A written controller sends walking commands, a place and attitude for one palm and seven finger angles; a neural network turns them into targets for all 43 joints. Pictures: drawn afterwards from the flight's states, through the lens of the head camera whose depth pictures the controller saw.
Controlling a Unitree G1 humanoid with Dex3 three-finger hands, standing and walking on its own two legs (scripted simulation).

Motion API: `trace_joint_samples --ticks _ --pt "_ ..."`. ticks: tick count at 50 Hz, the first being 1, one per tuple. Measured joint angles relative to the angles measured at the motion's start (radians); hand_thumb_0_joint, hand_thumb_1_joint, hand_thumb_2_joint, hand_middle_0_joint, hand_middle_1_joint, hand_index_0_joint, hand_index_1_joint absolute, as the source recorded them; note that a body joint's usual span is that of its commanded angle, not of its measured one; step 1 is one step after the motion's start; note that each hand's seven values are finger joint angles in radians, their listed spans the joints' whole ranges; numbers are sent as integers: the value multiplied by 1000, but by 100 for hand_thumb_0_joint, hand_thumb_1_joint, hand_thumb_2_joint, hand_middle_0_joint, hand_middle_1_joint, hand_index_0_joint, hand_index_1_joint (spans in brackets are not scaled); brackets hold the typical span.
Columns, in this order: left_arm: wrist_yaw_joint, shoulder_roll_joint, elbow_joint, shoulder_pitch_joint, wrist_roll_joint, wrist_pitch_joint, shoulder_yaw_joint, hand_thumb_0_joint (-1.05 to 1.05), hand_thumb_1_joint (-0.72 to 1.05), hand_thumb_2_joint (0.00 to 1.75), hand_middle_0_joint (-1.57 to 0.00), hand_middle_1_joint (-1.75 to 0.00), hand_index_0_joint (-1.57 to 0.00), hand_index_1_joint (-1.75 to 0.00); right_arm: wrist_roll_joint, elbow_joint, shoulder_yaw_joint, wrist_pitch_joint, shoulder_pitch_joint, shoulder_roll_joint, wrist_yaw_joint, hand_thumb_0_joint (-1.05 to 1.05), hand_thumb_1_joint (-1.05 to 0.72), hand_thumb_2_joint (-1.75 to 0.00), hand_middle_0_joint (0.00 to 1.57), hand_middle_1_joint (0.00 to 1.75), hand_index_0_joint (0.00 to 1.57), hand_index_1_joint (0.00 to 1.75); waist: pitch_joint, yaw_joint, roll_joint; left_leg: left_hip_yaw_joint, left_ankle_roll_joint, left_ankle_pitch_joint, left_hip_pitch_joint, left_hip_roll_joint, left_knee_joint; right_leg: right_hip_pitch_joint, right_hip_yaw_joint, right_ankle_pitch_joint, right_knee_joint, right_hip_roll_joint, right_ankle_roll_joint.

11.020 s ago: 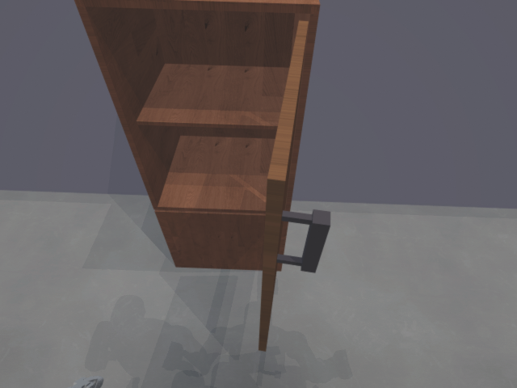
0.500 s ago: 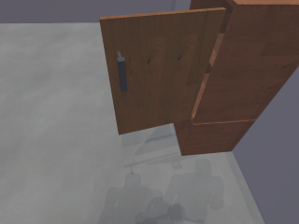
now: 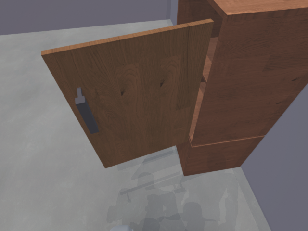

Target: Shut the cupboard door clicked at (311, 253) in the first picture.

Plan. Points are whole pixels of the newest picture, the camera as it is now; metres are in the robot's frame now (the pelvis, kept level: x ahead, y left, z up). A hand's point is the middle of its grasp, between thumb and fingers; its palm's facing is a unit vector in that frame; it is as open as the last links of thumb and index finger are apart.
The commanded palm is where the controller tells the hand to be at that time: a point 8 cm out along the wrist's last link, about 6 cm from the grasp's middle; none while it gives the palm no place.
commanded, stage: come to a stop and stand still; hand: left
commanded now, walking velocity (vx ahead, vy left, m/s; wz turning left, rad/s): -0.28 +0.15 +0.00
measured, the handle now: (87, 111) +0.40 +0.20 +0.08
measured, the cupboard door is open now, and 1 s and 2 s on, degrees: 100 100 100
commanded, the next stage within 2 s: look again from close up in 1.06 s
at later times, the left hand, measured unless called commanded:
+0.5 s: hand out of the picture +0.03 +0.22 -0.18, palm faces +0.04 -0.98 -0.20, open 7.4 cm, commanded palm none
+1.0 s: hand out of the picture -0.04 +0.13 -0.18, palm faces +0.03 -0.99 -0.15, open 7.3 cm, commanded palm none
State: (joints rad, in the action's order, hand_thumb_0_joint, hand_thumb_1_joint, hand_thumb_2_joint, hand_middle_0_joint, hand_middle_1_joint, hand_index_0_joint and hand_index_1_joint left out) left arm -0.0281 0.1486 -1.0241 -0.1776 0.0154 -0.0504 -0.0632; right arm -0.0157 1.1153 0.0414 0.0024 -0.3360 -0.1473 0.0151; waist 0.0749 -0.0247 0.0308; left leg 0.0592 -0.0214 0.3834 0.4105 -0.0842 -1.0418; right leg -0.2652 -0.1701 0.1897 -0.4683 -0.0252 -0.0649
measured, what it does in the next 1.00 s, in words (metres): steps on the spot: left foot, then right foot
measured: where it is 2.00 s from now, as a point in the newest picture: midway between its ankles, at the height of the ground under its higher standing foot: outside the picture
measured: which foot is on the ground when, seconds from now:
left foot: up 0.00-0.18, down 0.20-1.00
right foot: down 0.00-0.24, up 0.26-0.62, down 0.64-1.00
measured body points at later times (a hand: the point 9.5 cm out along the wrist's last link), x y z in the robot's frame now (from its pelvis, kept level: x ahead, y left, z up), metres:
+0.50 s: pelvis +0.00 +0.03 +0.00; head +0.04 +0.05 +0.45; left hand +0.03 +0.27 -0.16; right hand +0.09 -0.19 -0.14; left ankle +0.05 +0.13 -0.74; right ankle -0.07 -0.11 -0.68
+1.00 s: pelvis -0.04 -0.02 +0.00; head -0.03 -0.02 +0.45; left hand -0.04 +0.19 -0.17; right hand -0.09 -0.24 -0.16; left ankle +0.03 +0.13 -0.74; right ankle -0.08 -0.12 -0.74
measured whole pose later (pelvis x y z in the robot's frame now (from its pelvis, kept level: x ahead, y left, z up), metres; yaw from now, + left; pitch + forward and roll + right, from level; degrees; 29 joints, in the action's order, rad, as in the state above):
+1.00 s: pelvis -0.04 -0.02 +0.00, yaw +0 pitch -3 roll +0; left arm -0.03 0.12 -1.12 -0.29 0.01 0.01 -0.02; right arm -0.01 1.17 0.02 -0.03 -0.34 -0.13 0.03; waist 0.06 -0.02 0.00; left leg 0.00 -0.05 0.15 0.26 -0.07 -0.46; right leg -0.10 -0.08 0.33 -0.47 0.01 -0.03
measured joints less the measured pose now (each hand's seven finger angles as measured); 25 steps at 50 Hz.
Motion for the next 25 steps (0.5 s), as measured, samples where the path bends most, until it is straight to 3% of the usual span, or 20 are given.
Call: trace_joint_samples --ticks 7,10,12,14,16,19,22,25 --pt "-3 -5 -39 -48 12 44 14 -1 94 89 -20 -30 -20 -30 6 -40 3 -21 107 -18 16 1 -94 -90 20 30 20 30 -9 41 -2 -4 -23 -33 -40 29 317 15 16 27 -7 -1 18" --pt "-4 -8 -41 -62 9 61 10 -1 92 89 -20 -30 -20 -30 8 -55 8 -23 134 -27 14 1 -94 -90 20 30 20 30 -3 50 -12 6 -20 -116 -103 44 439 3 16 62 -64 -8 35" --pt "-5 4 -42 -62 4 76 6 -1 92 89 -20 -30 -20 -30 6 -63 7 -17 150 -16 14 1 -94 -90 20 30 20 30 6 53 -47 19 37 -120 -125 65 472 -12 25 88 -111 -28 51" --pt "-9 14 -38 -58 -1 88 4 0 92 89 -20 -30 -20 -30 0 -77 -2 -13 163 -2 17 1 -93 -90 20 30 20 30 14 63 -74 31 61 -122 -131 74 480 -40 63 210 -205 -28 67" --pt "-11 20 -38 -50 -1 98 4 0 91 89 -20 -29 -20 -30 -2 -86 -8 -10 177 7 28 0 -93 -90 20 30 20 30 18 62 -78 30 68 -141 -136 73 510 -75 110 293 -343 -8 76" --pt "-9 24 -33 -43 1 98 2 0 91 89 -20 -29 -20 -30 -4 -97 -12 -11 199 7 33 0 -93 -90 20 30 20 30 16 59 -69 25 71 -177 -133 67 552 -101 153 300 -485 9 90" --pt "-6 34 -26 -44 3 100 -1 0 91 89 -20 -29 -20 -30 -3 -107 -14 -11 217 13 29 0 -93 -90 20 30 20 30 8 55 -66 29 67 -205 -125 60 582 -94 168 293 -518 6 105" --pt "-1 43 -24 -41 5 108 -1 0 91 89 -20 -29 -20 -30 -6 -113 -11 -10 222 17 23 0 -92 -90 20 30 20 30 3 43 -57 30 60 -228 -115 49 599 -54 160 309 -449 -5 112"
